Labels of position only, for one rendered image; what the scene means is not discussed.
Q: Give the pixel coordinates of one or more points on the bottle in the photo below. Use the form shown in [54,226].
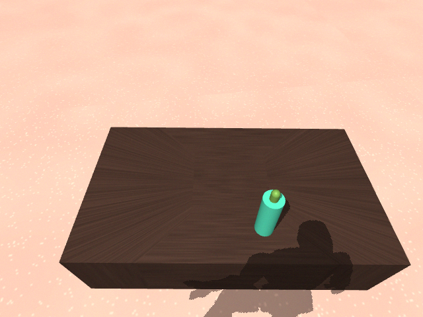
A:
[271,206]

